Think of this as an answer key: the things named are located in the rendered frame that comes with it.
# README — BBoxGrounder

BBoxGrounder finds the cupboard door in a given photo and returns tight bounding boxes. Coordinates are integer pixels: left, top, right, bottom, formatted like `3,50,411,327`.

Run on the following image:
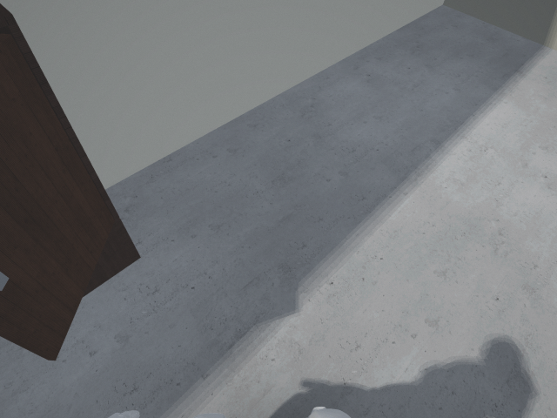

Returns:
0,33,115,361

